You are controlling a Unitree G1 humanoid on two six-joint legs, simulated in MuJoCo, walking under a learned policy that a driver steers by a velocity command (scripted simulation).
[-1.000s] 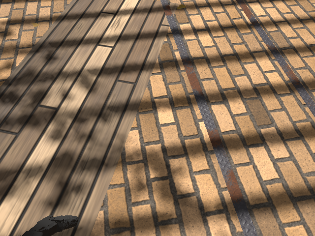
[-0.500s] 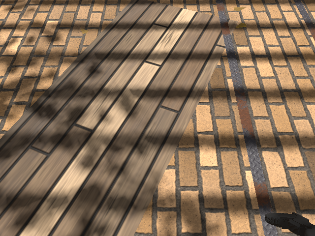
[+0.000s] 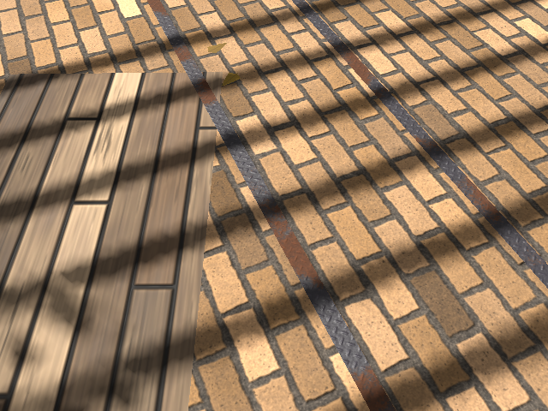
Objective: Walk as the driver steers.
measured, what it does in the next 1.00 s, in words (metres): walks ahead: right foot, then left foot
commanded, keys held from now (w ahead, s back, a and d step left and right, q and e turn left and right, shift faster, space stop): w+e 0.04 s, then w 0.30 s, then w+q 0.46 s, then w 0.20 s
